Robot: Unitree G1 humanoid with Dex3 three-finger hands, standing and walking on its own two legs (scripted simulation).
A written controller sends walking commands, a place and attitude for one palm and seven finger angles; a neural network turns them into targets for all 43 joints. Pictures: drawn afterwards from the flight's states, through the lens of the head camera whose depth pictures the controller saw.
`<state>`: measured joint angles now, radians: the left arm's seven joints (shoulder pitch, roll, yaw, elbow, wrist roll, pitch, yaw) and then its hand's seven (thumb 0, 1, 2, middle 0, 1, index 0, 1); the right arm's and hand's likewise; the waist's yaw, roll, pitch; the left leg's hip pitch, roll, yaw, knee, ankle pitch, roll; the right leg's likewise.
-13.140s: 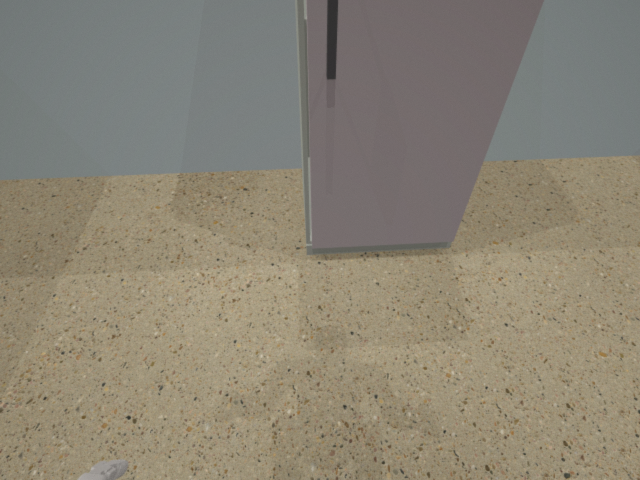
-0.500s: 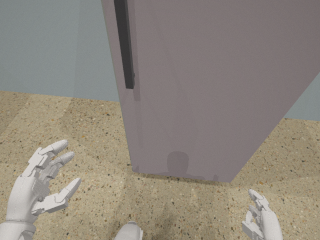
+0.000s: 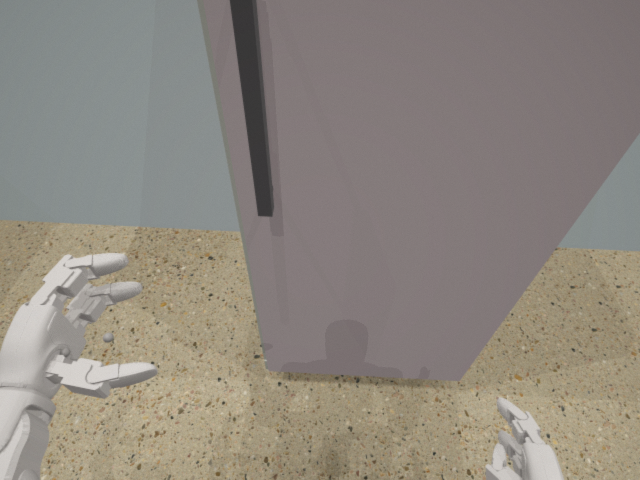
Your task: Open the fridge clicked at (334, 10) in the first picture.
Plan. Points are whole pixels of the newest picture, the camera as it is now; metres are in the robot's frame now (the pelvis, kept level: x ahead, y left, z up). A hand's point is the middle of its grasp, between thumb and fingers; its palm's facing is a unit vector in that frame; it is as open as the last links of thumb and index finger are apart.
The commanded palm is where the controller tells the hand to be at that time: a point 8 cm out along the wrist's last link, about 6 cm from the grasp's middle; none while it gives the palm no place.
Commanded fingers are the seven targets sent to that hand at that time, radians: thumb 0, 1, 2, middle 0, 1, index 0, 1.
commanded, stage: raise the hand to about handle height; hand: left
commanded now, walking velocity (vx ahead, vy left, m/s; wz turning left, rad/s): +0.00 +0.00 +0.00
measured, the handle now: (257, 101) +0.50 +0.13 +0.23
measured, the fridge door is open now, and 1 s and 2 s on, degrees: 0 0 0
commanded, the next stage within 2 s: move the hooked fingers beside the handle in 1.02 s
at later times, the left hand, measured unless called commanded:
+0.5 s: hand (53, 262) +0.26 +0.28 +0.19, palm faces +0.11 -0.99 -0.09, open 13.9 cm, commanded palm +0.22 +0.32 +0.20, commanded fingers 0.00 -0.50 0.30 -0.30 -1.20 -0.30 -1.20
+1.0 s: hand (87, 246) +0.28 +0.25 +0.20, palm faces +0.10 -0.99 -0.07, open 13.9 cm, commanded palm +0.24 +0.30 +0.20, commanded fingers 0.00 -0.50 0.30 -0.30 -1.20 -0.30 -1.20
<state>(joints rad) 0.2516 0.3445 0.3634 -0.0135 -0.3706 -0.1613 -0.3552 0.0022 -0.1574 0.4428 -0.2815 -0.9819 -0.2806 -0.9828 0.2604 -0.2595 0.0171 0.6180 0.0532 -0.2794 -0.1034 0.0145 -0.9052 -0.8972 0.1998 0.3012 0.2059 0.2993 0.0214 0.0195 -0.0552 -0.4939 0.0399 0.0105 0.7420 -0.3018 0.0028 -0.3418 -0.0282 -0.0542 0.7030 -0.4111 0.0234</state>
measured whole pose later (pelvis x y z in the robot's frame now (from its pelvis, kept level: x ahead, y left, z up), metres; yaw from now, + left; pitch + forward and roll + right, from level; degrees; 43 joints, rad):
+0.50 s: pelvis -0.01 -0.01 +0.02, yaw +1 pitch -2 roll -1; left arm -0.07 0.46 0.45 0.09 -0.34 0.11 -0.41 -0.01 -0.49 0.30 -0.31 -1.20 -0.30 -1.20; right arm 0.23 -0.25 0.09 0.62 0.08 -0.25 -0.13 0.01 -0.90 -0.90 0.20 0.30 0.21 0.30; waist 0.05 0.05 -0.01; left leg -0.32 0.03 -0.01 0.56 -0.21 0.00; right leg -0.16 -0.03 -0.08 0.53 -0.32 0.02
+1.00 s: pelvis +0.00 -0.03 +0.02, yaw +1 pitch -2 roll +0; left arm -0.10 0.46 0.47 0.15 -0.35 0.14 -0.42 -0.01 -0.50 0.30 -0.31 -1.20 -0.31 -1.20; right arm 0.23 -0.27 0.06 0.62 0.09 -0.23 -0.12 0.01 -0.91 -0.90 0.20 0.30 0.21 0.30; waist 0.04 0.06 -0.03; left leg -0.29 0.05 0.00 0.54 -0.21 -0.03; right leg -0.15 -0.01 -0.07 0.53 -0.34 -0.01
